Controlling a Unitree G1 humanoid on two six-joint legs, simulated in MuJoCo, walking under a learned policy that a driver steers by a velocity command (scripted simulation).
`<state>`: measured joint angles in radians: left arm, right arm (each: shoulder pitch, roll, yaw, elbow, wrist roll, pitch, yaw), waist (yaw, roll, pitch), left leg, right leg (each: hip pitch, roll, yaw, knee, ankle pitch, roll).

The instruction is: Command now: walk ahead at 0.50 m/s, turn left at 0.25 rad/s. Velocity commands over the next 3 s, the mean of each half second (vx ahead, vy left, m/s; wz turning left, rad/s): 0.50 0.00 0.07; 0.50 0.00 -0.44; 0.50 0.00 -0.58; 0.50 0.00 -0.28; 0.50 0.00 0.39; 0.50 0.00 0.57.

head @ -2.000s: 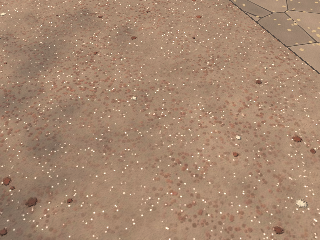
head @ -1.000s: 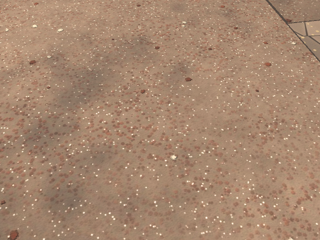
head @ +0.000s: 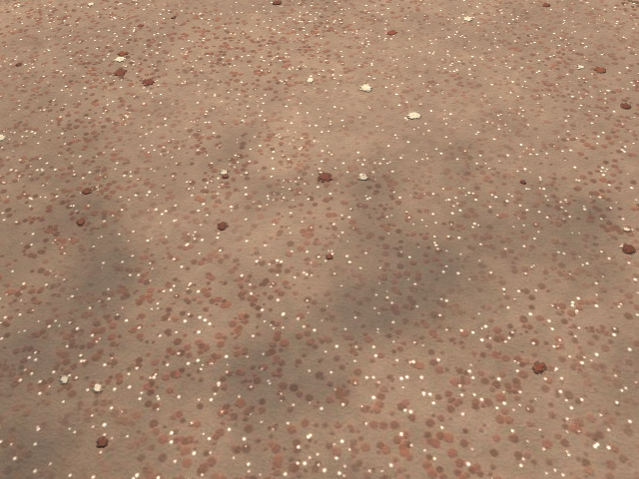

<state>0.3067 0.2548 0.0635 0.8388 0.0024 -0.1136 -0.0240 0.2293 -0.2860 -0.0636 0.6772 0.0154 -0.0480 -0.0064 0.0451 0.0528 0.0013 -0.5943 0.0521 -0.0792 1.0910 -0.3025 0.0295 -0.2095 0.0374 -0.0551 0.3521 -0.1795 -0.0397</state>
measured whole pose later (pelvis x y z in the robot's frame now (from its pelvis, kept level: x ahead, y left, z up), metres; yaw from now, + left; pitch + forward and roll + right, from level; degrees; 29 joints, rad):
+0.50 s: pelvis +0.26 +0.07 +0.00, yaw +0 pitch +2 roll +1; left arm 0.22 0.31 0.05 0.83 -0.03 -0.06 -0.01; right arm 0.30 -0.25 -0.06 0.74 -0.01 -0.09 0.03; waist -0.01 -0.05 0.01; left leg -0.20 -0.05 0.07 0.34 -0.17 0.07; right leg -0.62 -0.10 0.05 1.11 -0.24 -0.01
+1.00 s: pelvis +0.53 -0.01 -0.01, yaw -17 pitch +2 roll +0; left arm 0.23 0.28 0.07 0.71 -0.01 -0.05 -0.04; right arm 0.21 -0.28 -0.05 0.75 0.00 -0.11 0.00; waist 0.01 0.01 0.04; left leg -0.47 0.07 -0.05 1.20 -0.36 0.00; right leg -0.34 0.11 0.00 0.48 -0.17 -0.11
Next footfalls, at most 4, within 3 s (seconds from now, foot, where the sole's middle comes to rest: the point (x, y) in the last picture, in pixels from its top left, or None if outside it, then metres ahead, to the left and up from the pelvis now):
0.28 left None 0.30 0.16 -0.78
0.84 right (404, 433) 0.59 -0.09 -0.78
1.32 left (360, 304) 0.92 0.00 -0.78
1.84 right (512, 290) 0.97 -0.38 -0.78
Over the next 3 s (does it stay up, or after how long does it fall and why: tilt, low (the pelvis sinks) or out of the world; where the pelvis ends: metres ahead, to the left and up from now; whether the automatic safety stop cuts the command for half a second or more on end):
stays up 1.47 -0.55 -0.01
